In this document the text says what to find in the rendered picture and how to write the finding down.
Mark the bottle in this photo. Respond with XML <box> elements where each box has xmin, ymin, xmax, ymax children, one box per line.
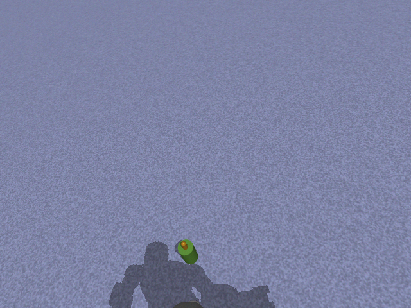
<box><xmin>178</xmin><ymin>239</ymin><xmax>198</xmax><ymax>264</ymax></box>

